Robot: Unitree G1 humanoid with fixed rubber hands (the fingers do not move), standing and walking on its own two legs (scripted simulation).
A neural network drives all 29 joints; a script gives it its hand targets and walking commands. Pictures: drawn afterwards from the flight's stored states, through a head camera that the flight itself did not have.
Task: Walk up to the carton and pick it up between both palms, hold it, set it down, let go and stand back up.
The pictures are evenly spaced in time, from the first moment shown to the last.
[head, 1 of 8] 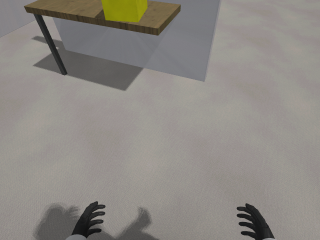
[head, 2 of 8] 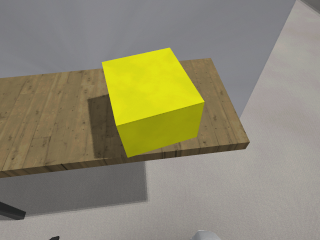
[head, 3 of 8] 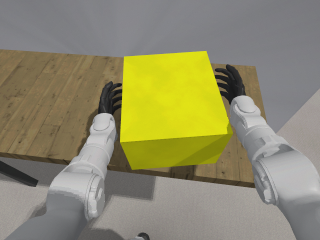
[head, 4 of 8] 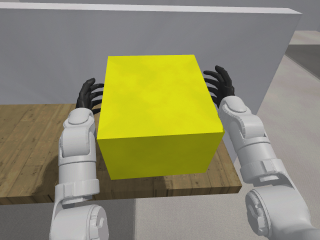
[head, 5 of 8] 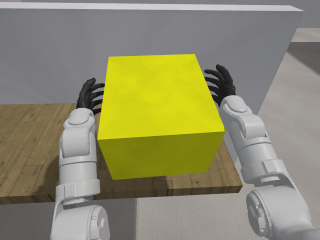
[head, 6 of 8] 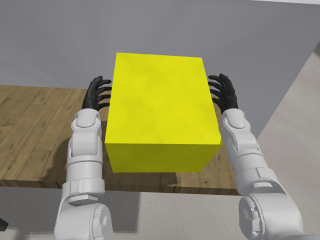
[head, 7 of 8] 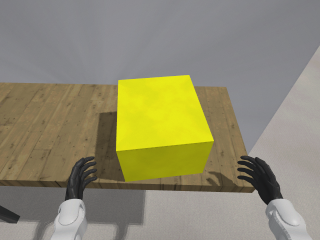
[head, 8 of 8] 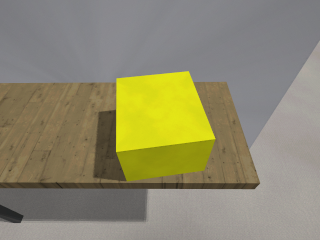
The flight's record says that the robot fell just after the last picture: no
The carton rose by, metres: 0.18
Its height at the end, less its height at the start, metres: +0.00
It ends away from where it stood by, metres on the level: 0.01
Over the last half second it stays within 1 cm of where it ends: yes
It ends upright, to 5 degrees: yes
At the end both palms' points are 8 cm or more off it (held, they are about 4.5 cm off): yes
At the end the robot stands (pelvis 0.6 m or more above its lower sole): yes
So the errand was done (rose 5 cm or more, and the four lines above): yes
